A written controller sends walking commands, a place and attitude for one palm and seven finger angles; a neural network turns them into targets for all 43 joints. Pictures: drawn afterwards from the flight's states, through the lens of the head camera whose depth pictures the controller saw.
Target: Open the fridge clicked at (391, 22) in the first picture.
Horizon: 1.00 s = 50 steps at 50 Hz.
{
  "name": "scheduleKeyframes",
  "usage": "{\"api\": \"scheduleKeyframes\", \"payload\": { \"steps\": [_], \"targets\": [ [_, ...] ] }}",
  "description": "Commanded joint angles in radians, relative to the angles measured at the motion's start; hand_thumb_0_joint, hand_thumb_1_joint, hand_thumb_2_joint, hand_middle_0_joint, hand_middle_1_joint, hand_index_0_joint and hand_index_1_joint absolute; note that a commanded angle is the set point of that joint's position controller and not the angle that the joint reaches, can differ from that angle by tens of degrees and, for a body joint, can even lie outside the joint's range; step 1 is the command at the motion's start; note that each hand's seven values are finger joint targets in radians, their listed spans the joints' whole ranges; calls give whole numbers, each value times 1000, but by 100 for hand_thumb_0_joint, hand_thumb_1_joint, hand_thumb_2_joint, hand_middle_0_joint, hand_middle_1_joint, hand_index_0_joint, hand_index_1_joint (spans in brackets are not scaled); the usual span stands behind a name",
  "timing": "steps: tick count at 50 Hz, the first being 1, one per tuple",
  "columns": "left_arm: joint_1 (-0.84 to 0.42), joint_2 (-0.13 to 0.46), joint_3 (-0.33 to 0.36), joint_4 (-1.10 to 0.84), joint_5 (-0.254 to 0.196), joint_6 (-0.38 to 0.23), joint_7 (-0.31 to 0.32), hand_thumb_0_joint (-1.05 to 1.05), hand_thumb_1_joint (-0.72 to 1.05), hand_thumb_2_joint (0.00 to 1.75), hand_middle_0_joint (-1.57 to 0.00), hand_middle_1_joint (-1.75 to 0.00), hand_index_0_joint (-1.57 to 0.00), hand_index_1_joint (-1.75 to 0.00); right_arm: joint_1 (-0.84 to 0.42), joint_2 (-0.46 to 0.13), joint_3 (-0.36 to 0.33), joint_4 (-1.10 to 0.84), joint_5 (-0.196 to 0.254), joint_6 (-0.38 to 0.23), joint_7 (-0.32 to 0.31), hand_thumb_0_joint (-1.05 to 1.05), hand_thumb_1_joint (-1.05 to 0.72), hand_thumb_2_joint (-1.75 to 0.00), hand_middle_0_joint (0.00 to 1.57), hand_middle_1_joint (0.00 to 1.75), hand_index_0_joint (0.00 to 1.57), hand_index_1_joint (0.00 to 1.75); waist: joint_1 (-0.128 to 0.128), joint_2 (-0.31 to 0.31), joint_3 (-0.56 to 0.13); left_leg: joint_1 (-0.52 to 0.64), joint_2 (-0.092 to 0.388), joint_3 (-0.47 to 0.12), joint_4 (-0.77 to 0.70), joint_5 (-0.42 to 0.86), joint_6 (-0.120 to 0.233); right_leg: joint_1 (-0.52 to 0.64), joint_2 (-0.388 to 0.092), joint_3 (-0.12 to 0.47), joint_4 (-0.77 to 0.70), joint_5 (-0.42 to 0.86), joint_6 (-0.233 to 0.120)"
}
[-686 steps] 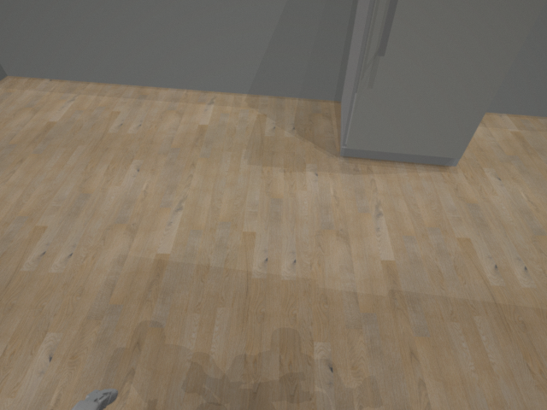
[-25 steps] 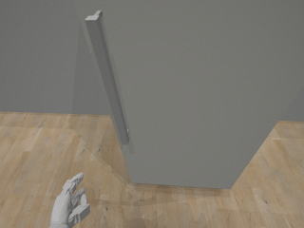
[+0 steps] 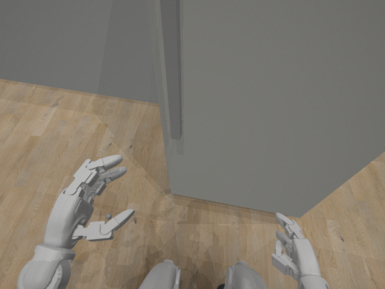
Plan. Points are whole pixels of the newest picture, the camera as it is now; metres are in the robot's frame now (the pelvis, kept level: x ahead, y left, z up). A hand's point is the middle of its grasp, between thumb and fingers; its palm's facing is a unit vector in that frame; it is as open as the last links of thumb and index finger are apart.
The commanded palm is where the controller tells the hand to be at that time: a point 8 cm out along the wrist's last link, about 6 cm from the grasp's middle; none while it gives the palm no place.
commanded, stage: raise the hand to about handle height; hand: left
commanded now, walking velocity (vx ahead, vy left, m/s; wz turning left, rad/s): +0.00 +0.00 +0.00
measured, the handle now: (175, 56) +0.52 +0.10 +0.19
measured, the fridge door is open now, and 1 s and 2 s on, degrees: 0 0 0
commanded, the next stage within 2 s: move the hooked fingers beside the handle in 1.44 s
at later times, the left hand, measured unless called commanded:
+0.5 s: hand (87, 186) +0.27 +0.22 +0.09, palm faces -0.10 -0.99 -0.07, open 12.9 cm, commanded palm +0.25 +0.29 +0.10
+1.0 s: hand (57, 146) +0.31 +0.27 +0.14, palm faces -0.05 -1.00 -0.06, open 13.9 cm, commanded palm +0.28 +0.32 +0.13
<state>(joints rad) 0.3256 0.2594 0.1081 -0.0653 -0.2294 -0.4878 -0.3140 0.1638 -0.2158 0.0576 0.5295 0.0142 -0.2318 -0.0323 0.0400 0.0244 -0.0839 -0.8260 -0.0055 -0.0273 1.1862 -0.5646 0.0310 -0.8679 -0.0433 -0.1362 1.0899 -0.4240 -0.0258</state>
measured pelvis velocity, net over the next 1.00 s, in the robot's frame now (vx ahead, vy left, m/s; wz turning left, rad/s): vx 0.03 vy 0.00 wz -0.02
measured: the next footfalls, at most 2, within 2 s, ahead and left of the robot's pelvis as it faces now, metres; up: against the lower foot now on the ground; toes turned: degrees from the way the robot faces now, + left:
none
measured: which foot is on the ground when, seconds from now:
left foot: down 0.00-1.00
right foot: down 0.00-1.00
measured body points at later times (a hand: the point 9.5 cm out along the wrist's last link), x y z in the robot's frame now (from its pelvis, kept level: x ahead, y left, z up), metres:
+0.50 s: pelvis +0.03 +0.01 +0.03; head +0.08 +0.02 +0.48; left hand +0.27 +0.27 +0.09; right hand +0.20 -0.25 -0.03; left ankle +0.01 +0.10 -0.65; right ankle +0.07 -0.11 -0.65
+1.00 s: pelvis +0.03 +0.00 +0.05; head +0.07 +0.00 +0.50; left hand +0.31 +0.33 +0.14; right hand +0.19 -0.25 -0.03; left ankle +0.01 +0.10 -0.65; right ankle +0.07 -0.11 -0.65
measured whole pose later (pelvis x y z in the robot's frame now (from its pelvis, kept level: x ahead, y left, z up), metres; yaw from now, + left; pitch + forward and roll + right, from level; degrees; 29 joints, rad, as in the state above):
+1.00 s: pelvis +0.03 +0.00 +0.05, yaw -1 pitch +8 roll -2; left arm 0.00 0.45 0.44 0.34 -0.38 -0.20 -0.56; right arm 0.27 -0.29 0.06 0.57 0.04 -0.23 -0.09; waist 0.00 0.03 -0.07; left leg -0.54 0.00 0.00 0.87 -0.47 0.03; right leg -0.60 -0.02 -0.11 0.79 -0.34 -0.02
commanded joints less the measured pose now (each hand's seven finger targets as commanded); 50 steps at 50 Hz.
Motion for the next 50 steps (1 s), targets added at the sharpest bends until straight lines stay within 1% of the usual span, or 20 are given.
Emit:
{"api": "scheduleKeyframes", "payload": {
  "steps": [1,4,6,9,10,13,15,19,22,24,26,29,34,36,38,39,41,43,47,50],
  "targets": [
    [29,154,126,-52,-45,203,-70,0,11,56,-26,-81,-26,-81,-13,-185,-92,-203,46,-32,-34,0,-90,-90,20,30,20,30,-22,-57,-254,59,-16,-32,-334,150,-16,285,36,80,-237,-25,7],
    [45,180,243,-129,-110,266,-23,0,4,53,-26,-86,-26,-86,-42,-152,-81,-219,36,-28,-43,0,-90,-90,20,30,20,30,33,-55,-298,95,-17,-31,-363,247,-27,370,38,62,-230,48,3],
    [37,165,266,-210,-128,221,33,0,-1,51,-27,-88,-27,-88,-16,-130,-79,-204,28,-38,-39,0,-90,-90,20,30,20,30,31,-19,-291,135,-8,-28,-373,321,-37,373,41,53,-226,117,-2],
    [-13,160,237,-248,-106,115,81,0,-8,48,-27,-93,-27,-93,17,-135,-78,-173,8,-58,-32,0,-90,-90,20,30,20,30,1,-13,-226,133,1,-30,-361,345,-39,323,47,55,-217,131,-8],
    [-29,154,217,-222,-84,83,80,0,-10,47,-27,-94,-27,-94,36,-144,-81,-157,7,-62,-28,0,-90,-90,20,30,20,30,-22,-13,-215,142,5,-29,-357,335,-38,294,47,53,-217,121,-6],
    [-51,131,155,-131,-60,44,32,0,-17,44,-28,-99,-28,-99,59,-169,-84,-135,13,-77,-24,0,-90,-90,20,30,20,30,-64,36,-161,130,5,-31,-347,248,-31,225,40,57,-233,49,-2],
    [-93,149,147,-86,-67,68,-27,0,-22,42,-28,-102,-28,-102,67,-190,-89,-138,24,-79,-32,0,-90,-90,20,30,20,30,-79,10,-163,130,3,-30,-350,215,-24,235,41,69,-254,28,1],
    [-138,274,263,-81,-106,126,-87,0,-31,38,-29,-108,-29,-108,65,-206,-90,-141,37,-89,-54,0,-90,-90,20,30,20,30,-46,34,-221,171,-2,-27,-372,256,-19,330,39,83,-284,67,-2],
    [-152,299,324,-163,-140,121,-77,0,-38,35,-29,-112,-29,-112,66,-187,-87,-141,34,-94,-56,0,-90,-90,20,30,20,30,-17,106,-288,260,2,-28,-385,428,-34,400,42,68,-267,224,-6],
    [-152,320,362,-161,-152,117,-57,0,-43,33,-29,-115,-29,-115,75,-183,-83,-133,25,-92,-50,0,-90,-90,20,30,20,30,-4,112,-291,285,6,-32,-381,543,-47,424,51,60,-257,311,-11],
    [-155,269,335,-88,-156,125,-58,0,-48,31,-30,-118,-30,-118,73,-177,-81,-122,27,-84,-42,0,-90,-90,20,30,20,30,-23,94,-221,273,8,-24,-389,524,-50,403,52,55,-271,315,-4],
    [-171,253,312,57,-147,173,-96,0,-50,30,-30,-120,-30,-120,78,-195,-79,-120,30,-68,-42,0,-90,-90,20,30,20,30,-44,27,-138,228,6,-17,-399,452,-36,388,53,60,-297,293,-4],
    [-303,326,329,76,-144,238,-179,0,-50,30,-30,-120,-30,-120,71,-213,-72,-139,33,-64,-53,0,-90,-90,20,30,20,30,-45,44,-196,263,2,-12,-415,441,-24,433,49,79,-328,303,-3],
    [-361,373,377,45,-160,222,-192,0,-50,30,-30,-120,-30,-120,70,-207,-70,-137,31,-65,-58,0,-90,-90,20,30,20,30,-38,35,-258,287,1,-11,-418,452,-21,479,48,89,-338,320,0],
    [-396,399,414,41,-175,193,-190,0,-50,30,-30,-120,-30,-120,70,-203,-67,-132,28,-68,-62,0,-90,-90,20,30,20,30,-34,12,-272,294,3,-17,-424,464,-21,497,51,89,-340,328,0],
    [-425,430,438,40,-178,179,-188,0,-50,30,-30,-120,-30,-120,68,-205,-64,-124,24,-67,-62,0,-90,-90,20,30,20,30,-29,43,-259,296,2,-13,-419,470,-24,496,55,94,-338,330,-6],
    [-442,417,434,74,-183,162,-191,0,-50,30,-30,-120,-30,-120,69,-197,-61,-110,27,-67,-63,0,-90,-90,20,30,20,30,-33,88,-239,316,2,-13,-433,473,-29,483,53,90,-344,323,-8],
    [-446,398,418,141,-179,172,-201,0,-50,30,-30,-120,-30,-120,71,-201,-61,-98,31,-66,-64,0,-90,-90,20,30,20,30,-39,87,-203,311,5,-15,-447,451,-29,461,51,83,-354,298,-7],
    [-464,426,422,253,-169,239,-250,0,-50,30,-30,-120,-30,-120,72,-215,-63,-103,39,-56,-66,0,-90,-90,20,30,20,30,-33,64,-190,294,2,-8,-473,412,-21,478,44,90,-383,269,-5],
    [-437,395,399,268,-178,263,-277,0,-50,30,-30,-120,-30,-120,75,-216,-63,-119,39,-60,-60,0,-90,-90,20,30,20,30,-26,25,-198,303,1,-9,-479,445,-18,492,46,88,-387,297,-5]
  ]
}}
